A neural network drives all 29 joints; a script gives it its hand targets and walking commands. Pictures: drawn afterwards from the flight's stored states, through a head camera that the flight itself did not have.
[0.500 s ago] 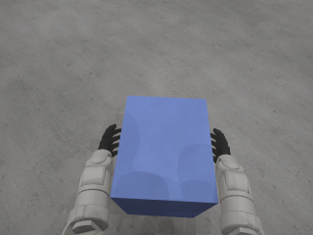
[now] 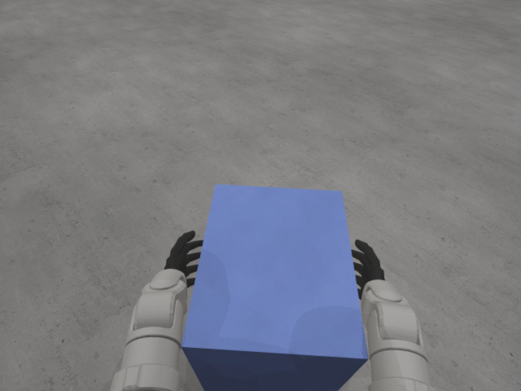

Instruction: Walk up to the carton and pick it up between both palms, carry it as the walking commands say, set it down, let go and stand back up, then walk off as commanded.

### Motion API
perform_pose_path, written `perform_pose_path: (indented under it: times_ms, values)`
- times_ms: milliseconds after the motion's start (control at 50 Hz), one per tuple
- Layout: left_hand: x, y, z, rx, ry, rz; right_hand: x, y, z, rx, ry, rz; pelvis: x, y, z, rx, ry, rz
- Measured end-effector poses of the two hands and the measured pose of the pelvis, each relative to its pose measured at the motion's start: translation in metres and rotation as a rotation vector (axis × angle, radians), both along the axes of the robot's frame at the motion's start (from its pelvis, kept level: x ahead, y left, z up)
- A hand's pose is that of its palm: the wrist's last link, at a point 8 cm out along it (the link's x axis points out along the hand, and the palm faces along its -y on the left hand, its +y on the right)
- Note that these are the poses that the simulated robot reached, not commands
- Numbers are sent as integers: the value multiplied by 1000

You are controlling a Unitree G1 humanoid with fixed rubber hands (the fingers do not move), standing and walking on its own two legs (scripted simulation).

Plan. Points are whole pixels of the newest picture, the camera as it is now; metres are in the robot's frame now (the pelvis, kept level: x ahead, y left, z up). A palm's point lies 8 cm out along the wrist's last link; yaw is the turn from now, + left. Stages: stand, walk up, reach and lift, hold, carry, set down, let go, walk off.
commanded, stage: reach and lift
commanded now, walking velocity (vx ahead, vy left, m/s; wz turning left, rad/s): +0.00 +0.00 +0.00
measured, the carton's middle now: (271, 298) +0.31 -0.01 -0.05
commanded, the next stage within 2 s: hold in 1.14 s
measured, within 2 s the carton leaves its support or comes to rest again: neither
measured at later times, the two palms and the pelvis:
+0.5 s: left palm (170, 277) +0.28 +0.15 +0.06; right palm (381, 285) +0.28 -0.16 +0.05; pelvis -0.01 -0.01 +0.00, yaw +0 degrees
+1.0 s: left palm (168, 278) +0.28 +0.15 +0.05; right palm (377, 284) +0.29 -0.16 +0.05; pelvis +0.00 -0.01 +0.00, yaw +0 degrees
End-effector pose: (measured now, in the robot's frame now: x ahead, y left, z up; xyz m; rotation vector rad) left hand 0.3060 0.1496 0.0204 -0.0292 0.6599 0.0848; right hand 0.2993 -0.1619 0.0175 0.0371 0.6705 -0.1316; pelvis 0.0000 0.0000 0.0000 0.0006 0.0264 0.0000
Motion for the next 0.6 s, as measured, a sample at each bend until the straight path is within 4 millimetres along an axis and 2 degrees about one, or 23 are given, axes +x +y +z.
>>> perform_pose_path:
  times_ms: [340, 600]
  values:
    - [-18, -3, 34, 1, -33, 11, -16, -3, 32, -5, -33, 13, -3, -5, 4, 0, -135, 8]
    - [-23, 0, 35, -6, -15, 30, -15, 0, 35, -8, -15, 28, -6, -7, 3, 0, -159, 3]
